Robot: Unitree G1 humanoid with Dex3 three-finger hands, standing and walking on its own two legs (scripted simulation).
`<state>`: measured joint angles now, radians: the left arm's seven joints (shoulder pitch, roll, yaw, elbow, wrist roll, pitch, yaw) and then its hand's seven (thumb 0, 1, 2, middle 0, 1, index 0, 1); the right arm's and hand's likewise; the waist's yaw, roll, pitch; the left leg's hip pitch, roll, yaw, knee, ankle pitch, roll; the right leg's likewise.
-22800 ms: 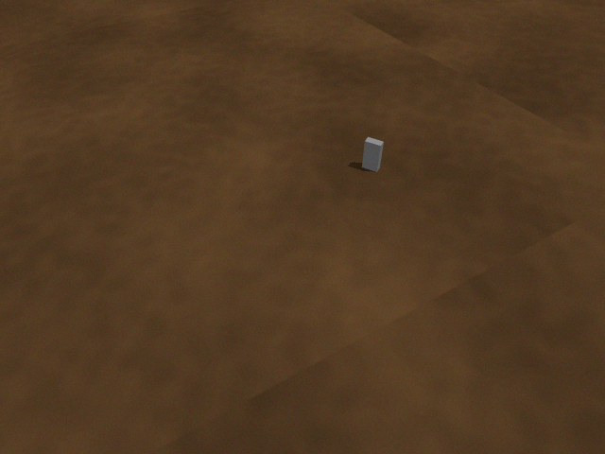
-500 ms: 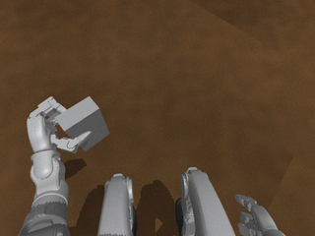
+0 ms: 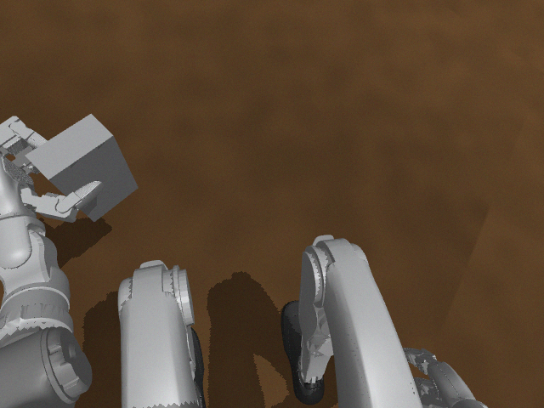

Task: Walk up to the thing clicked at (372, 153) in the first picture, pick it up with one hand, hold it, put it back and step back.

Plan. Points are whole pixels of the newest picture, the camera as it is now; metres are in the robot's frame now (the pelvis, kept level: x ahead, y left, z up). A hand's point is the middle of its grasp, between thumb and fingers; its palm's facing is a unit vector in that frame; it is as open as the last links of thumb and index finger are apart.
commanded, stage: crouch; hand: left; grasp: from the side
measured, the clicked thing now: (92, 174) +0.46 +0.22 -0.08
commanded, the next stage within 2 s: lower in 0.74 s
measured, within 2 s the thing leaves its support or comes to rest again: neither
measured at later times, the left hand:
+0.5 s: hand (72, 179) +0.47 +0.26 -0.13, palm faces +0.24 -0.97 -0.03, open 8.5 cm
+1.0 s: hand (83, 187) +0.47 +0.26 -0.18, palm faces +0.25 -0.97 -0.02, open 8.5 cm
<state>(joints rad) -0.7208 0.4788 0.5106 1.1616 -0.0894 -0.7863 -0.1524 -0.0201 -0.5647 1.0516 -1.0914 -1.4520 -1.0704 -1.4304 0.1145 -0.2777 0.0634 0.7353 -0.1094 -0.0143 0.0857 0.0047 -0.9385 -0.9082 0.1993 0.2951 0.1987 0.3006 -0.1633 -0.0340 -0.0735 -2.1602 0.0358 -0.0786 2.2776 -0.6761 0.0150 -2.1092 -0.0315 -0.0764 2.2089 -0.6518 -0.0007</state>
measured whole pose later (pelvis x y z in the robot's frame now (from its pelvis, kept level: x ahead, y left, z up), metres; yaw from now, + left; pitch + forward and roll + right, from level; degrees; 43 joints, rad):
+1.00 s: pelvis +0.00 +0.01 -0.07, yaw -6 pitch +24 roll -12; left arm -0.71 0.67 0.58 1.25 -0.09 -0.85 -0.14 -0.02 -0.49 0.97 -1.07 -1.42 -1.05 -1.39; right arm 0.01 -0.34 0.25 0.67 -0.21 0.04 0.12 0.00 -0.93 -0.90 0.20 0.30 0.20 0.30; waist -0.23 -0.11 0.12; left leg -2.29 0.03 -0.20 2.54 -0.70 0.02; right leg -2.18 -0.01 -0.17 2.39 -0.64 0.02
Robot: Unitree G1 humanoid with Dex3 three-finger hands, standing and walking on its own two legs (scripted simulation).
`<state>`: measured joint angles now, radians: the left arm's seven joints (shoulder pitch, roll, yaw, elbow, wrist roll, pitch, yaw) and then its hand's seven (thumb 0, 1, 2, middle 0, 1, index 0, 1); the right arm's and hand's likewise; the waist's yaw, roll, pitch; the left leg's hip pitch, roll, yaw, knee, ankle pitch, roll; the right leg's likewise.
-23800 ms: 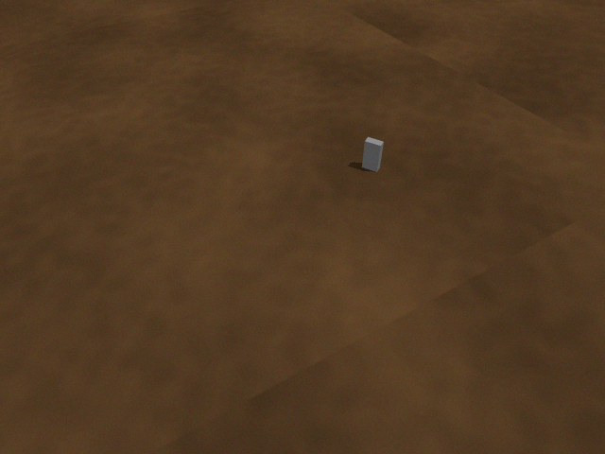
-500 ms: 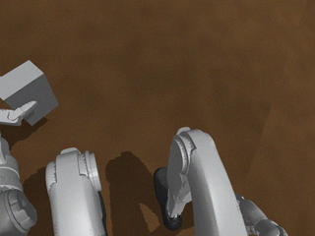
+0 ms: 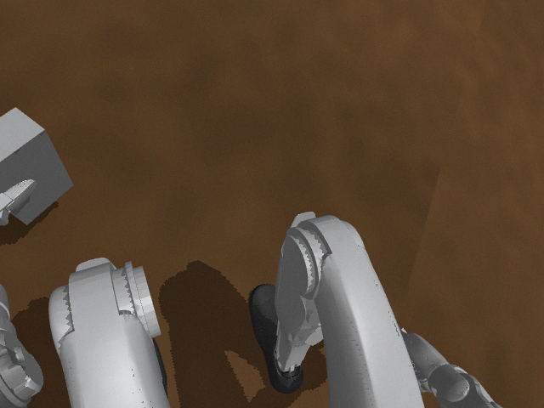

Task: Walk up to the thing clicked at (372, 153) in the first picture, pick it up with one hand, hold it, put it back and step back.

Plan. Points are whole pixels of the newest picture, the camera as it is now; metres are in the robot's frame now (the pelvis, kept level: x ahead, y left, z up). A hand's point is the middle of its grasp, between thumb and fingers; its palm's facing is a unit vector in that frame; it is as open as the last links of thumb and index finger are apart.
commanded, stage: lower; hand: left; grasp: from the side
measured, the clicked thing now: (21, 173) +0.45 +0.26 -0.14
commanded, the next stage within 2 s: loosen in 1.26 s
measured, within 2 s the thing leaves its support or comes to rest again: rests again in 1.84 s
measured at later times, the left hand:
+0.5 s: hand out of the picture +0.45 +0.30 -0.16, palm faces +0.35 -0.94 -0.02, open 8.5 cm
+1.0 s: hand (1, 181) +0.45 +0.30 -0.18, palm faces +0.37 -0.93 -0.02, open 8.5 cm
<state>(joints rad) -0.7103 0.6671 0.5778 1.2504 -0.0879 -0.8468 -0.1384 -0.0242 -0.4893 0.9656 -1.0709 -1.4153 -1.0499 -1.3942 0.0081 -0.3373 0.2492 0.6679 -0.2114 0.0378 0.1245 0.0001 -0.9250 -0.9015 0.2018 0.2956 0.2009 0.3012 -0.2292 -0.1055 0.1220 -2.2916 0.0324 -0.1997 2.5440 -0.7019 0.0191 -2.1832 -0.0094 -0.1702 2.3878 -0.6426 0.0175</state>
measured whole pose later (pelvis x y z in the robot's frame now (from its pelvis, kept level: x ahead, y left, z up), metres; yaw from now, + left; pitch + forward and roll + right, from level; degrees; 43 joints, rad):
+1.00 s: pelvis -0.01 +0.01 -0.01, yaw -4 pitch +16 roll -17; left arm -0.72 0.88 0.60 1.44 -0.09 -1.01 -0.07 -0.02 -0.50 0.99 -1.07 -1.43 -1.05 -1.41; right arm -0.13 -0.38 0.47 0.58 -0.32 0.04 0.12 0.00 -0.92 -0.90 0.20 0.30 0.20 0.30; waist -0.27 -0.24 0.29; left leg -2.24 0.04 -0.32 2.64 -0.72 0.02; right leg -2.10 0.03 -0.26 2.39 -0.61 0.05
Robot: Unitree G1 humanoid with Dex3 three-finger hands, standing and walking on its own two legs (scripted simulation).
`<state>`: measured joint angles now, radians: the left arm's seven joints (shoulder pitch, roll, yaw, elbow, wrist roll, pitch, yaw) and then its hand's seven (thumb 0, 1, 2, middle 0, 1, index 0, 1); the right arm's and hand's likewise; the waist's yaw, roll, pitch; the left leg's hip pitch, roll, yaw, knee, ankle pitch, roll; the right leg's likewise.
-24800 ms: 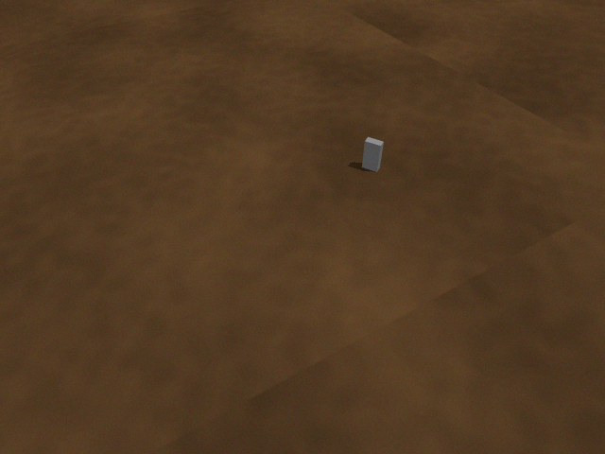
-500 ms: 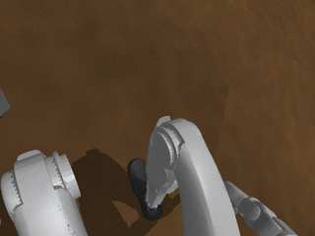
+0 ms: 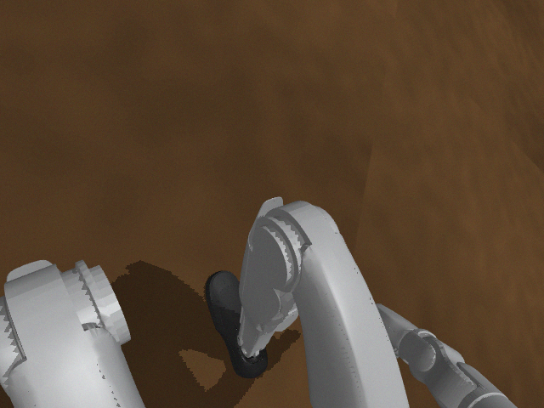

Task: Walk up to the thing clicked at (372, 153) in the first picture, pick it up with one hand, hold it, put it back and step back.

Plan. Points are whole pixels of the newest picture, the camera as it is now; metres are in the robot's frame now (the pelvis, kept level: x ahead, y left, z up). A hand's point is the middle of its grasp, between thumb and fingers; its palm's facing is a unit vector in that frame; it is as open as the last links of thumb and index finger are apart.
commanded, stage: lower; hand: left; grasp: from the side
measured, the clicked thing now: out of the picture +0.44 +0.29 -0.20
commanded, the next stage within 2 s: loosen in 0.26 s
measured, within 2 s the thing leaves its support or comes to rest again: rests again in 0.84 s
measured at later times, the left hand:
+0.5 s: hand out of the picture +0.44 +0.32 -0.18, palm faces +0.45 -0.89 -0.01, open 8.5 cm
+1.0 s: hand out of the picture +0.44 +0.32 -0.17, palm faces +0.45 -0.89 +0.01, open 13.8 cm
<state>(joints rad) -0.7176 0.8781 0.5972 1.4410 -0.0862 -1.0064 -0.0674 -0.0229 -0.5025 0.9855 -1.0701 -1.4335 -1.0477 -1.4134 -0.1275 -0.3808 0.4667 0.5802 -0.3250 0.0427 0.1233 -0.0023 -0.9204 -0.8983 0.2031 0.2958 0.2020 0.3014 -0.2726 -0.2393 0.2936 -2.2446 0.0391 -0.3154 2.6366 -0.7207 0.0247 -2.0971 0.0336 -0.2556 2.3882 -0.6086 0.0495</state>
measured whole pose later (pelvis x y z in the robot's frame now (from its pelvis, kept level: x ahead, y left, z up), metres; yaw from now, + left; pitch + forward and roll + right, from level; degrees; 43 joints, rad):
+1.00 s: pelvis -0.01 +0.00 +0.00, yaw -1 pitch +14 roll -18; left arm -0.75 0.93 0.57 1.50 -0.11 -1.06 -0.05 0.00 -0.35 0.26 -0.50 -0.41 -0.51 -0.39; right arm -0.17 -0.38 0.53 0.54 -0.34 0.05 0.12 0.00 -0.92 -0.89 0.21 0.30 0.20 0.30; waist -0.28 -0.27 0.32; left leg -2.23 0.05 -0.35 2.65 -0.72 0.03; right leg -2.07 0.05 -0.28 2.37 -0.59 0.06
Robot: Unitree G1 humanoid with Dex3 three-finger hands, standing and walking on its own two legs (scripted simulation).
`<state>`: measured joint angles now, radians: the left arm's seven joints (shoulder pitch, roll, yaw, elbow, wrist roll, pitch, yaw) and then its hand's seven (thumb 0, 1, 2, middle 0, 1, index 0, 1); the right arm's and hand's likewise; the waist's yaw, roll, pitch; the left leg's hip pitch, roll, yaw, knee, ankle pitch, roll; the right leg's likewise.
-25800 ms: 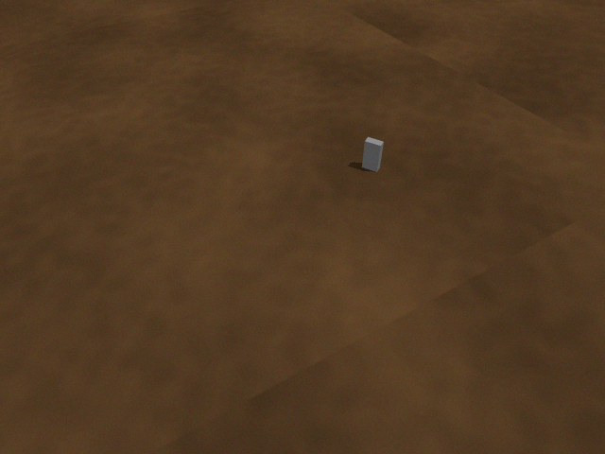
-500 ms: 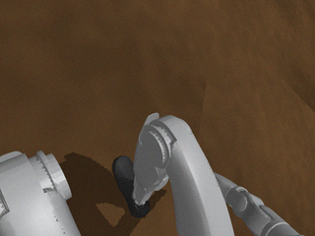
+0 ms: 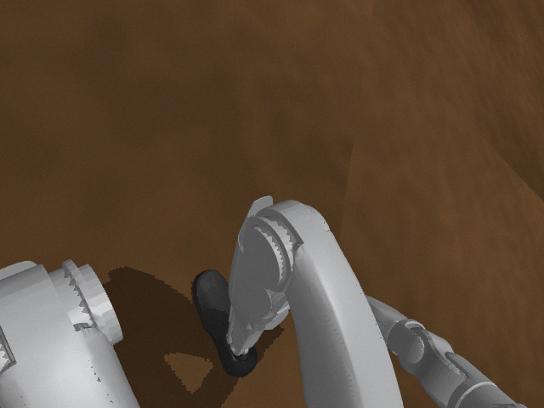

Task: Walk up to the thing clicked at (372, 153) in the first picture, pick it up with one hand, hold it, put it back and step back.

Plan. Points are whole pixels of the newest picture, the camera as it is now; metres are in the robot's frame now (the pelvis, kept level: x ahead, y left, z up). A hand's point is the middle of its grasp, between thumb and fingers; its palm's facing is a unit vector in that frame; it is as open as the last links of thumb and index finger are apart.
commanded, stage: withdraw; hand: left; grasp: from the side
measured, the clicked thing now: out of the picture +0.45 +0.29 -0.21
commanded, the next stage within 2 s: rise in 0.30 s
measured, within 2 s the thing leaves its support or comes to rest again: neither
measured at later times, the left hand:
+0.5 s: hand out of the picture +0.39 +0.40 -0.08, palm faces +0.39 -0.91 -0.13, open 17.1 cm
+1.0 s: hand out of the picture +0.27 +0.38 +0.08, palm faces +0.33 -0.80 -0.50, open 17.1 cm
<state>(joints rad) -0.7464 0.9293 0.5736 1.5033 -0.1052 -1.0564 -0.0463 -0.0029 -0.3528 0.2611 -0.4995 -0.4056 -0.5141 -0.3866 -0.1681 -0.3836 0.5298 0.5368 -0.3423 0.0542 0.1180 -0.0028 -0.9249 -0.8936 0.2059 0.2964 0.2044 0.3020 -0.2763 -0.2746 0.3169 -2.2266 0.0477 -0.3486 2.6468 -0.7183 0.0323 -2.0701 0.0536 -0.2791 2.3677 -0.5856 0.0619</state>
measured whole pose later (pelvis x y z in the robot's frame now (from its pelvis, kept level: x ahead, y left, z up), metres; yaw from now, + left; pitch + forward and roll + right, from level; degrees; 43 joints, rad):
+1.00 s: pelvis +0.02 -0.01 +0.16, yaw +11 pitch +32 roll -6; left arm -0.15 0.53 0.37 0.47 0.04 -0.08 0.00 -0.01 -0.48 0.10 -0.07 -0.07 -0.07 -0.07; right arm 0.09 -0.27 0.02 0.55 0.06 0.14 0.00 0.01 -0.91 -0.90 0.20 0.30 0.20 0.30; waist -0.03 0.01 -0.12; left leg -1.93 0.05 -0.05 2.03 -0.67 0.03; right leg -1.89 -0.01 -0.06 1.95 -0.63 0.02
